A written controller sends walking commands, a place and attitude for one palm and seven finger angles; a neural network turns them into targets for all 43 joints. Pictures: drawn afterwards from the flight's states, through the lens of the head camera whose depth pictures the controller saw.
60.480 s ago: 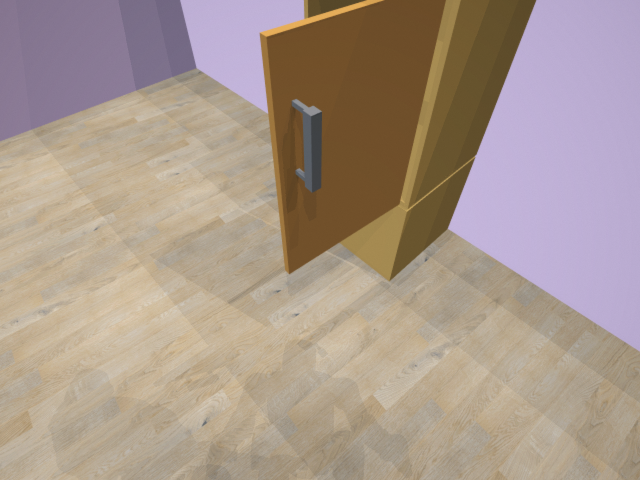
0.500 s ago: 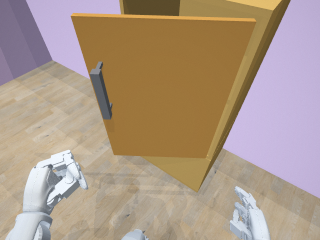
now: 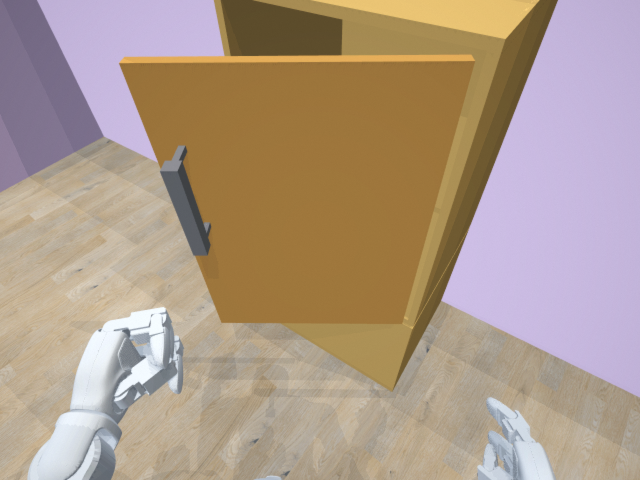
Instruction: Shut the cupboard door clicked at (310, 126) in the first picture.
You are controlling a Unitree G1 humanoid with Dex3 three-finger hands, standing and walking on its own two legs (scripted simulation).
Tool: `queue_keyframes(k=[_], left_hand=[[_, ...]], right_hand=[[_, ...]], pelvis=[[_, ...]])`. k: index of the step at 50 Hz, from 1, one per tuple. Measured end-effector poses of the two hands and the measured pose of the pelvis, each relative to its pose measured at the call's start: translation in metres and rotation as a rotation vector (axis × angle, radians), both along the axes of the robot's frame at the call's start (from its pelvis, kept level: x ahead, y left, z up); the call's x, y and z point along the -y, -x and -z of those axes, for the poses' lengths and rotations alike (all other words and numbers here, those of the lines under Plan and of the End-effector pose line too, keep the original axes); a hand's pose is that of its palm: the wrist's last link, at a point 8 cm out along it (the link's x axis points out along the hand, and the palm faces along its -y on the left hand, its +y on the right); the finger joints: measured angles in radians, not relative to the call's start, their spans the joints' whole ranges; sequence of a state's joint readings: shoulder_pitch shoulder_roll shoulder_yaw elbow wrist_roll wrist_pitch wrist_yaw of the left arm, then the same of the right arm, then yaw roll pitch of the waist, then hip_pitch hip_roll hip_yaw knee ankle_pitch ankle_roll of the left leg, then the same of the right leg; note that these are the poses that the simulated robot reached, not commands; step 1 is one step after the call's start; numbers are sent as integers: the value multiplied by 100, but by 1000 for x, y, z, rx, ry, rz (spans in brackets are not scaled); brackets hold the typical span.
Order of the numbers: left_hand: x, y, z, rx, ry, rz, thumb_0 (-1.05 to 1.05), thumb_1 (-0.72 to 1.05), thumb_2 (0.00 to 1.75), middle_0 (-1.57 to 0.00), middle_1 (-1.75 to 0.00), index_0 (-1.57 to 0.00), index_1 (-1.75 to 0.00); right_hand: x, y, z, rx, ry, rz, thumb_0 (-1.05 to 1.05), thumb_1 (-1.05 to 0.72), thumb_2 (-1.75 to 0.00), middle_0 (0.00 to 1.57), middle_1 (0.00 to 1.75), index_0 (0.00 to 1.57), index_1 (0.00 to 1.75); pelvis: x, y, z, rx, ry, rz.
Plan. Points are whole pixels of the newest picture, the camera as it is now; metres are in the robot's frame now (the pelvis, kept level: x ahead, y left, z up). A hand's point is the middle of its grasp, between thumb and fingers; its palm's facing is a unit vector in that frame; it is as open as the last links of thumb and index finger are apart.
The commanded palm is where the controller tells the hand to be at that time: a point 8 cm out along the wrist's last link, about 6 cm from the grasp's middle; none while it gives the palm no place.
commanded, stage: raise the hand and make a fist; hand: left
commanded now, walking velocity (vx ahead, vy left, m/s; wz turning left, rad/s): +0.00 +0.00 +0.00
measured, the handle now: (191, 203) +0.47 +0.23 +0.09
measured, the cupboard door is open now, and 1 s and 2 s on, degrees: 33 33 33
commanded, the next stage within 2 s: bring the fist close to the handle in 0.18 s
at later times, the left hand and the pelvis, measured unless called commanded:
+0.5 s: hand (169, 334) +0.25 +0.19 +0.10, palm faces +0.07 -1.00 -0.04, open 3.1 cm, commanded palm +0.23 +0.24 +0.09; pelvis +0.00 +0.00 +0.00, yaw +0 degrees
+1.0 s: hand (191, 286) +0.32 +0.19 +0.09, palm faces +0.03 -1.00 -0.02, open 3.1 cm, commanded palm +0.30 +0.24 +0.09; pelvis +0.00 +0.01 +0.00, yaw -1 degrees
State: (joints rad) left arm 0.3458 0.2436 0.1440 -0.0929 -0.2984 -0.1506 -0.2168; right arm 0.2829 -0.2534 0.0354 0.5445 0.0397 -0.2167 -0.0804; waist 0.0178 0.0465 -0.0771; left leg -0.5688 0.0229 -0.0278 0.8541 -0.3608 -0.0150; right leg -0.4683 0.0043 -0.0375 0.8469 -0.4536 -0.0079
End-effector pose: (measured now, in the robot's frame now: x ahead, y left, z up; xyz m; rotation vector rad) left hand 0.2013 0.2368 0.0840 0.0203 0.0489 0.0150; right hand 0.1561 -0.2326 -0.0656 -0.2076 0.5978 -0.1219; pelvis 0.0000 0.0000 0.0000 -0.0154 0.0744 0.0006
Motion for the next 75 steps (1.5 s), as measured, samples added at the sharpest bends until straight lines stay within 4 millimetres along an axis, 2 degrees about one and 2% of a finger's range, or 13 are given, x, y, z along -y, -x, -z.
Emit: queue_keyframes(k=[9, 14, 19, 26, 33, 43, 52, 60, 67, 75], left_hand=[[0, -1, -18, 126, -36, -46, 2, 90, 90, -130, -150, -130, -150], [6, -1, -9, 54, -20, -5, 1, 90, 90, -130, -150, -130, -150], [4, -4, -4, 37, -20, -26, 2, 90, 90, -130, -150, -130, -150], [-3, -28, -16, 132, -27, -38, 2, 90, 90, -130, -150, -130, -150], [0, -50, -6, 47, -9, 4, 2, 90, 90, -130, -150, -130, -150], [-8, -77, -16, 116, -15, -37, 2, 90, 90, -130, -150, -130, -150], [-6, -104, -5, 52, 1, -33, 2, 90, 90, -130, -150, -130, -150], [-9, -125, -20, 113, -16, -38, 2, 90, 90, -130, -150, -130, -150], [1, -146, -8, 41, 2, -24, 2, 90, 90, -130, -150, -130, -150], [3, -145, -16, 108, -10, -39, 2, 90, 90, -130, -150, -129, -150]], right_hand=[[6, -5, 3, 3, -2, -14, 2, -90, -90, 20, 30, 20, 30], [3, -9, 3, 14, -21, -9, 2, -90, -90, 20, 30, 20, 30], [0, -12, 2, 15, -17, -13, 2, -90, -90, 20, 30, 20, 30], [-3, -12, 7, -11, -9, -27, 2, -90, -90, 20, 30, 20, 30], [-3, -4, 8, -40, -11, 6, 2, -90, -90, 20, 30, 20, 30], [0, 7, 12, -95, 3, 20, 2, -90, -90, 20, 30, 20, 30], [2, 15, 15, -136, 10, 43, 2, -90, -90, 20, 30, 20, 30], [6, 23, 20, -172, 8, 57, 2, -90, -90, 20, 30, 20, 30], [11, 35, 26, -224, 11, 74, 2, -90, -90, 20, 30, 20, 30], [16, 46, 28, -254, -6, 105, 2, -90, -90, 20, 30, 20, 30]], pelvis=[[7, 0, 3, -3, -2, -4], [6, -2, 1, -1, -5, -2], [5, -2, 1, -1, -6, -1], [4, -1, 3, -8, -1, -8], [-1, -3, -1, -14, -4, 4], [-4, -2, -1, -19, -4, 8], [-5, 0, -2, -24, -5, 12], [-5, 0, -2, -34, -2, 13], [-4, 2, -1, -47, -4, 13], [-2, -4, -2, -50, -12, 33]])
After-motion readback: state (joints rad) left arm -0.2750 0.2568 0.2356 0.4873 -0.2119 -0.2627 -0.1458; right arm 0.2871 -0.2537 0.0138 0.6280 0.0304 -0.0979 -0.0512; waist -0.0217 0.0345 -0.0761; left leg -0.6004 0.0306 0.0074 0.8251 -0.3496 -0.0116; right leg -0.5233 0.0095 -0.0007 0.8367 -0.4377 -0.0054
